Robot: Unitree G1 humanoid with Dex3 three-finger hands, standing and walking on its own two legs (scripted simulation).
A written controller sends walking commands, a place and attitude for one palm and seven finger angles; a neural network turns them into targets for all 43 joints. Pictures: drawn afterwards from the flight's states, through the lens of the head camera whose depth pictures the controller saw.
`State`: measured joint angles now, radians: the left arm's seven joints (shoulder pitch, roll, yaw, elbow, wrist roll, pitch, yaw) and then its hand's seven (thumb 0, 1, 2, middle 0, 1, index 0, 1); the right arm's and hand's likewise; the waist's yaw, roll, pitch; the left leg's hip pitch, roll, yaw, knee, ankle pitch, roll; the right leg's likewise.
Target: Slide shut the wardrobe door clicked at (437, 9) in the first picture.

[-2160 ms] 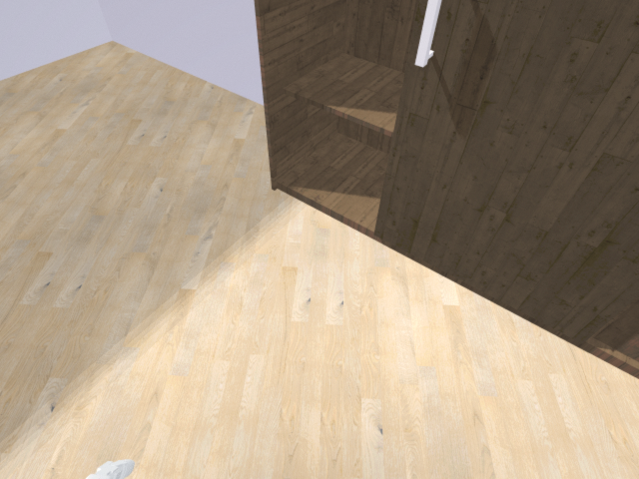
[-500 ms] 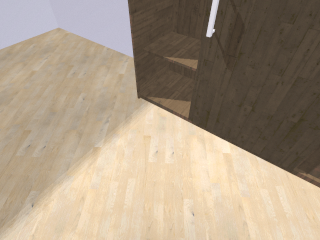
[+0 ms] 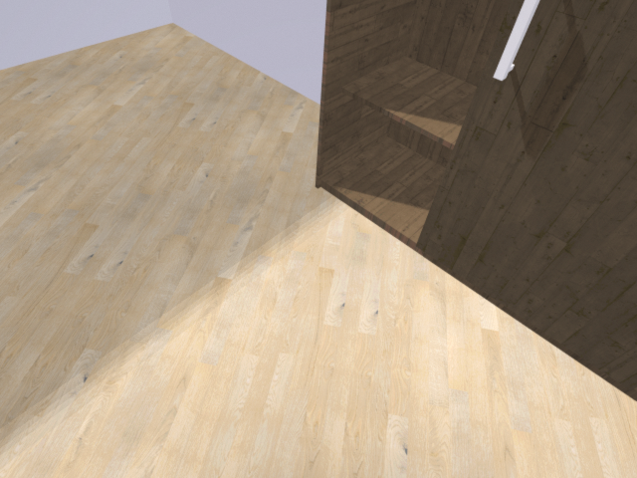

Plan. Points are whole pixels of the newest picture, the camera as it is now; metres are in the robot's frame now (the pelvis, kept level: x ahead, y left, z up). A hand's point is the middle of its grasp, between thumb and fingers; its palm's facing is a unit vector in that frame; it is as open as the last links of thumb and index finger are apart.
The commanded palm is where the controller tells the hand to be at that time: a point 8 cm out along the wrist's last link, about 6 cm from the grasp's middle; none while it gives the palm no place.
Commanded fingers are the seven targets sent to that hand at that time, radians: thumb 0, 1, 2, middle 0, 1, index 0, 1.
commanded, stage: walk to a spot facing it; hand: right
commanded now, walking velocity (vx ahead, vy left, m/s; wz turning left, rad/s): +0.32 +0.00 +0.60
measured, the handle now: (527, 20) +1.00 -0.43 +0.17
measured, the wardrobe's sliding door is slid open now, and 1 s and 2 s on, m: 0.54 0.54 0.54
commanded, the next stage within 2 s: turn to face it in 1.62 s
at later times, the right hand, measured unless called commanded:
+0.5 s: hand (482, 450) +0.21 -0.26 -0.18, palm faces -0.17 +0.97 -0.18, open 7.4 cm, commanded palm none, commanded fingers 0.00 -0.90 -0.90 0.20 0.30 0.20 0.30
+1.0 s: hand (350, 249) +0.57 -0.06 -0.15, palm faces -0.64 +0.76 -0.12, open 7.4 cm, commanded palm none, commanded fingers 0.00 -0.90 -0.90 0.20 0.30 0.20 0.30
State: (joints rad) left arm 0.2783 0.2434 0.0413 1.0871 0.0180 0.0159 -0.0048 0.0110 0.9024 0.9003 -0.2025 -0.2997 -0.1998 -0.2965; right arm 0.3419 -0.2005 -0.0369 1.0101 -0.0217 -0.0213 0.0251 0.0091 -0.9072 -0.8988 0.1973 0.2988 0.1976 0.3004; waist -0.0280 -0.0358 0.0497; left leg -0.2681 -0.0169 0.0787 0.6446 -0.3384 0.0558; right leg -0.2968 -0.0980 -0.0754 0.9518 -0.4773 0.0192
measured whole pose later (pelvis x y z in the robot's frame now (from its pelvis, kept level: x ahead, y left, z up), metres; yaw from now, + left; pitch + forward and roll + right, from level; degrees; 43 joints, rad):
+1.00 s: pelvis +0.36 -0.01 +0.01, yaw +35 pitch +1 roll +1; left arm 0.49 0.14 0.03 1.09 0.03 -0.06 0.02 0.01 0.91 0.90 -0.20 -0.30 -0.20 -0.30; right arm 0.05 -0.17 -0.07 0.91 -0.04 0.05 0.05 0.01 -0.91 -0.90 0.19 0.30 0.19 0.30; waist 0.09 0.02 0.10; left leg -0.57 0.08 0.14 0.77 -0.20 0.02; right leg 0.05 -0.09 -0.48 0.38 -0.42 0.02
